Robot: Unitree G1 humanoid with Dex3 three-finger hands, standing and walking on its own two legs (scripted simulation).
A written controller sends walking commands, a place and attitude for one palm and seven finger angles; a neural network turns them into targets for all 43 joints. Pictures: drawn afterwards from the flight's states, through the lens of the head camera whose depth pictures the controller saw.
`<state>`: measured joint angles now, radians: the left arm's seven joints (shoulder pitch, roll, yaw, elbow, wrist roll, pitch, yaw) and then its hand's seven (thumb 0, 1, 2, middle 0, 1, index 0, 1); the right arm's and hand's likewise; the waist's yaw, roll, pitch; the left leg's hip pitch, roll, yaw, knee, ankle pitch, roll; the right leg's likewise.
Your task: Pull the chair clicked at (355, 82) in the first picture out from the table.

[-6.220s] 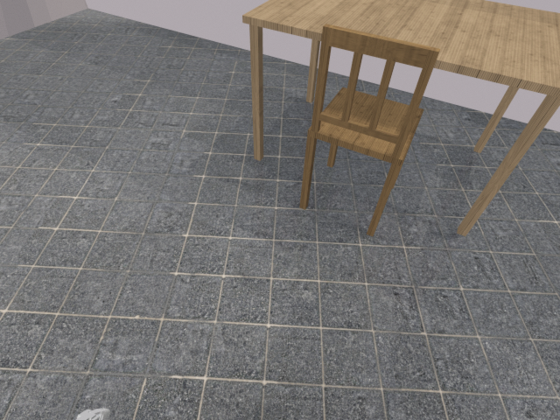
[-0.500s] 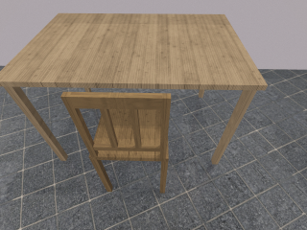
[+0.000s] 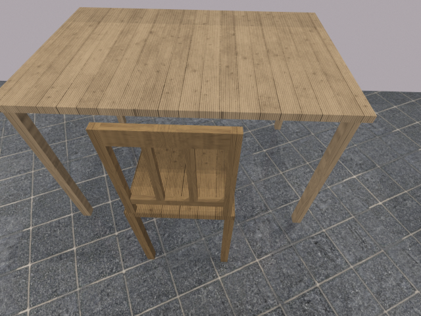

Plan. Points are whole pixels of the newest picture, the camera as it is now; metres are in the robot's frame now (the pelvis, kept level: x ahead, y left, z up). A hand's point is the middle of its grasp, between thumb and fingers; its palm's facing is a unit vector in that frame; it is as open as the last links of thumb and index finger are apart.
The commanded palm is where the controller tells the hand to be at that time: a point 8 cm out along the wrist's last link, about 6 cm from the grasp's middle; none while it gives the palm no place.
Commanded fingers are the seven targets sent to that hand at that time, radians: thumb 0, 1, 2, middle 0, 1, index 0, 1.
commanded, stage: look again from close up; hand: left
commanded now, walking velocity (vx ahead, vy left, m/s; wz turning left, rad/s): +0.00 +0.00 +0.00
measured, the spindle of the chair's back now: (154, 174) +0.48 +0.19 -0.10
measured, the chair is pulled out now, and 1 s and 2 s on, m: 0.00 0.00 0.00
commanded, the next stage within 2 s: raise the hand toward the chair's back in 0.74 s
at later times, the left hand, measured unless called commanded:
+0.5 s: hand out of the picture +0.00 +0.23 -0.17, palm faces +0.00 -0.97 -0.22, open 7.3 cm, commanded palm none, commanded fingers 0.00 0.90 0.90 -0.20 -0.30 -0.20 -0.30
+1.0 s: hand (91, 305) +0.15 +0.23 -0.06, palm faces +0.24 -0.95 -0.19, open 7.4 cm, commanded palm +0.10 +0.27 -0.07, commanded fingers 0.00 0.69 0.81 -0.18 -0.27 -0.18 -0.27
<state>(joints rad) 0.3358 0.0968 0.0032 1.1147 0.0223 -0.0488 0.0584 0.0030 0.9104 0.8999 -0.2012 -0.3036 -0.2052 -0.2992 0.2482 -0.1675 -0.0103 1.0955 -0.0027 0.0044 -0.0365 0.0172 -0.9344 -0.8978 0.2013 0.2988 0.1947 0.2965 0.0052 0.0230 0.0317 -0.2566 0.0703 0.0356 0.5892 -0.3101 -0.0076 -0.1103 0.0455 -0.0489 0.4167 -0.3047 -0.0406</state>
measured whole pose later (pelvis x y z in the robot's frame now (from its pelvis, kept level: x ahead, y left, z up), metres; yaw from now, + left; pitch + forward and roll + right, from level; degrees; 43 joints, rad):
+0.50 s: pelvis -0.01 +0.05 +0.00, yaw -1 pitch +0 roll +0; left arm 0.29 0.19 -0.01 1.06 0.01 0.00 0.03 0.00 0.91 0.90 -0.20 -0.30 -0.20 -0.30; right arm 0.28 -0.17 0.02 1.08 -0.01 -0.02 -0.02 0.01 -0.92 -0.90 0.20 0.30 0.20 0.30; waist 0.00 -0.01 0.03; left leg -0.22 -0.03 0.09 0.48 -0.26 0.05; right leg -0.16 -0.05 0.00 0.48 -0.33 0.03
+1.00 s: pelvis -0.02 +0.04 -0.01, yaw +1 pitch +2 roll +1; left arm 0.44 0.21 0.05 0.19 -0.13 -0.04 0.11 0.04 0.91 0.88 -0.20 -0.30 -0.20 -0.29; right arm 0.33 -0.20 0.01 0.83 0.03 -0.25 -0.06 0.02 -0.92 -0.90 0.20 0.30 0.20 0.30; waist -0.02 -0.01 -0.03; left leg -0.34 -0.03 0.06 0.59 -0.29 0.04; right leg -0.27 -0.06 -0.05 0.63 -0.40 0.01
